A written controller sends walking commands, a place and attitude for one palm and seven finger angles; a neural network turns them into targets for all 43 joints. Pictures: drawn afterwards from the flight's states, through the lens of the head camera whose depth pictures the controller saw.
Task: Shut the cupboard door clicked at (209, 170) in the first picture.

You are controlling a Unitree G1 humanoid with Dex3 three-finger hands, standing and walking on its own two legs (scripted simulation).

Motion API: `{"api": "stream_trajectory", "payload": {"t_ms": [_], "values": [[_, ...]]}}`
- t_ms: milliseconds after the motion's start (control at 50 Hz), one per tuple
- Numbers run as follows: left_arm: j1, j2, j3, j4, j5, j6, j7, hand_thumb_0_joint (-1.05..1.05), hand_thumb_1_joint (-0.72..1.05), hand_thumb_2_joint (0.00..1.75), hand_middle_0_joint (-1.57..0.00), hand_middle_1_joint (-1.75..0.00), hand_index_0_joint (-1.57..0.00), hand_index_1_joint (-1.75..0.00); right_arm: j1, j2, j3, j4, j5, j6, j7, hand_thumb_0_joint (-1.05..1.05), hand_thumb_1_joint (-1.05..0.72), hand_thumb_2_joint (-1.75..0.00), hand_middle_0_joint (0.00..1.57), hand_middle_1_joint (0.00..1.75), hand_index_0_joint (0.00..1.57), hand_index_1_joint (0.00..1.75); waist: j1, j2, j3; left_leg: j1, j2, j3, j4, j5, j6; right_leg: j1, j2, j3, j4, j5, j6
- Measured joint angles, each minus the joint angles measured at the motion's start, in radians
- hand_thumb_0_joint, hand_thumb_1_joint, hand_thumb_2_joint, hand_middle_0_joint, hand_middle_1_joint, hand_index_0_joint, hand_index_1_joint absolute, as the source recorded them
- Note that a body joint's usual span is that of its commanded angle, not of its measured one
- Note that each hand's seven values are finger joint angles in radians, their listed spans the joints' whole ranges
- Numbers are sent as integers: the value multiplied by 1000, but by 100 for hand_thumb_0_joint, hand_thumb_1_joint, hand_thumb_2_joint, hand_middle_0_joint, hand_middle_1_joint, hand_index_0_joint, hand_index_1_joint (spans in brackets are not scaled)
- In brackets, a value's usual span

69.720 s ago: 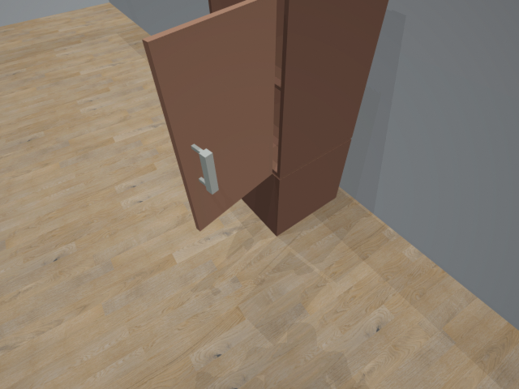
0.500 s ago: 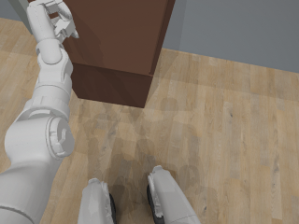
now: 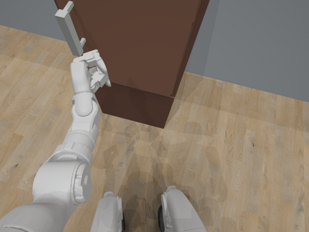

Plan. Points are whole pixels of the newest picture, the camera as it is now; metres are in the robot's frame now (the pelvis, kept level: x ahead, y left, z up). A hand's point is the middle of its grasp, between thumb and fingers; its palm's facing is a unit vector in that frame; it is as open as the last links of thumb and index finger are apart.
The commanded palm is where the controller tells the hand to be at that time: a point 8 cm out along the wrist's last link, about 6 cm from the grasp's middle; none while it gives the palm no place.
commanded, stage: pull the fist back off the door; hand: left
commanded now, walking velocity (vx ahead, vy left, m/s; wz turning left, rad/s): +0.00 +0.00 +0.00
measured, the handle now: (74, 30) +0.65 +0.16 +0.04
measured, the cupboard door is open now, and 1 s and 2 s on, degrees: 0 0 0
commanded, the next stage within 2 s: draw the hand back to the body in 0.14 s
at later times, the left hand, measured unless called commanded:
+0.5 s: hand (86, 81) +0.45 +0.11 +0.08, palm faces +0.11 -0.99 -0.07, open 3.1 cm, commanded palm +0.40 +0.16 +0.10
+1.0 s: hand out of the picture +0.31 +0.20 +0.18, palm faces +0.17 -0.95 -0.26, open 3.2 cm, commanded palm +0.27 +0.24 +0.21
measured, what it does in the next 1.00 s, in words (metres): rises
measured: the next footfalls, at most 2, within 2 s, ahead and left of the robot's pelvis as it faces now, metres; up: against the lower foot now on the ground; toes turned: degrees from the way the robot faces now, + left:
none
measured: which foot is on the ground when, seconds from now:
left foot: down 0.00-1.00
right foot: down 0.00-1.00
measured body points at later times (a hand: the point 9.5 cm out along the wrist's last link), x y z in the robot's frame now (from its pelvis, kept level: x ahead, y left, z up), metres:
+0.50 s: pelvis +0.01 +0.00 +0.03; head +0.11 -0.02 +0.47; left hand +0.44 +0.16 +0.09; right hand +0.04 -0.24 -0.10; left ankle +0.03 +0.13 -0.62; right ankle +0.02 -0.11 -0.62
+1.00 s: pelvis +0.02 +0.01 +0.11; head +0.03 -0.01 +0.56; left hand +0.30 +0.25 +0.20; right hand +0.21 -0.22 +0.02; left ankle +0.03 +0.13 -0.62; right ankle +0.02 -0.11 -0.62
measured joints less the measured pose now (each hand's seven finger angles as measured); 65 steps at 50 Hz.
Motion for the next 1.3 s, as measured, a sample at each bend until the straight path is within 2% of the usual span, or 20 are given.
{"api": "stream_trajectory", "payload": {"t_ms": [80, 160, 240, 300, 400, 460, 520, 580, 700, 780, 880, 1000, 1100, 1200, 1300], "values": [[42, -31, -42, -59, 26, -43, 23, 2, 90, 90, -130, -150, -130, -150, -29, 7, -8, 5, -3, 3, -3, 1, -91, -90, 20, 30, 20, 30, 11, 6, -6, 8, -3, 3, 5, -5, 1, 7, -3, 3, 7, -7, 2], [18, -33, -54, -6, 50, -25, 38, 2, 89, 90, -130, -150, -130, -150, -58, 20, 4, 8, 3, 21, -10, 1, -91, -90, 20, 30, 20, 30, 14, 13, -10, 32, -6, 10, 0, -7, 4, 27, -6, 10, 7, -9, 5], [-18, -24, -22, 50, 36, 17, 49, 2, 89, 90, -130, -150, -130, -150, -68, 37, 21, -4, 6, 27, -20, 1, -91, -90, 20, 30, 20, 30, 8, 17, -9, 46, -6, 16, -15, 1, 6, 37, -6, 16, -3, -2, 6], [-16, -24, -4, 41, 16, 4, 50, 2, 89, 90, -130, -150, -130, -150, -59, 47, 26, -9, 4, 22, -21, 1, -91, -90, 20, 30, 20, 30, 11, 14, -11, 49, -5, 22, -22, 5, 6, 36, -6, 21, -6, 2, 6], [112, -29, -3, -123, 12, -19, 7, 2, 89, 90, -130, -150, -130, -150, -29, 49, 19, -17, 15, 39, -19, 1, -90, -90, 20, 30, 20, 30, 38, 13, -12, 100, 1, 40, -53, 7, 6, 75, 1, 39, -31, 9, 7], [238, -30, -31, -237, -12, 31, -28, 2, 89, 90, -130, -150, -130, -150, -8, 41, 16, -27, 39, 57, -26, 1, -91, -90, 20, 30, 20, 30, 66, 19, -5, 180, 3, 50, -107, 18, 5, 150, 4, 49, -82, 23, 9], [367, -38, -56, -349, -67, 103, -58, 2, 89, 90, -130, -150, -130, -150, 7, 33, 19, -38, 66, 62, -46, 1, -91, -90, 20, 30, 20, 30, 91, 21, 7, 283, 2, 54, -186, 42, 6, 252, 4, 51, -160, 46, 10], [469, -47, -85, -448, -113, 132, -78, 2, 89, 90, -130, -150, -130, -150, 13, 26, 21, -43, 85, 45, -69, 1, -90, -90, 20, 30, 20, 30, 111, 13, 15, 380, 0, 46, -261, 68, 7, 356, 3, 41, -240, 71, 9], [570, -28, -154, -587, -121, 125, -134, 2, 90, 90, -130, -150, -130, -150, -34, 2, 17, -48, 100, 5, -93, 1, -90, -90, 20, 30, 20, 30, 129, -7, 21, 502, -5, 20, -334, 96, 3, 496, 0, 14, -332, 99, 5], [666, -23, -174, -667, -146, 193, -187, 2, 90, 90, -127, -148, -128, -148, -75, -11, 17, -80, 118, -2, -100, 1, -90, -90, 20, 30, 20, 30, 141, -3, 26, 581, -7, 28, -385, 110, 7, 573, -1, 22, -382, 115, 9], [838, 29, -208, -820, -85, 337, -155, 2, 89, 90, -120, -139, -120, -139, -123, 16, 27, -129, 135, 47, -147, 1, -91, -90, 20, 30, 20, 30, 152, -3, 54, 731, -18, 49, -503, 148, 12, 708, -11, 40, -479, 146, 15], [930, 83, -186, -969, -67, 442, -105, 2, 89, 90, -106, -124, -106, -124, -159, 35, 60, -129, 138, 34, -188, 1, -90, -90, 20, 30, 20, 30, 188, 11, 100, 871, -25, 41, -619, 192, 16, 858, -16, 30, -605, 191, 18], [1010, 94, -152, -1107, -68, 479, -88, 2, 89, 90, -93, -110, -93, -110, -168, 43, 85, -110, 131, 0, -188, 1, -90, -90, 20, 30, 20, 30, 211, 25, 116, 966, -33, 38, -704, 220, 20, 956, -22, 26, -694, 220, 23], [1121, 95, -119, -1226, -71, 499, -97, 2, 89, 90, -79, -95, -79, -95, -169, 50, 97, -89, 121, -22, -179, 2, -90, -90, 20, 30, 20, 30, 222, 29, 124, 1037, -37, 42, -770, 239, 22, 1025, -26, 28, -757, 238, 27], [1212, 118, -56, -1326, -69, 516, -97, 2, 89, 90, -66, -80, -66, -80, -163, 49, 93, -67, 111, -48, -176, 2, -90, -90, 20, 30, 20, 30, 233, 30, 134, 1076, -36, 40, -804, 247, 20, 1068, -24, 26, -798, 249, 27]]}}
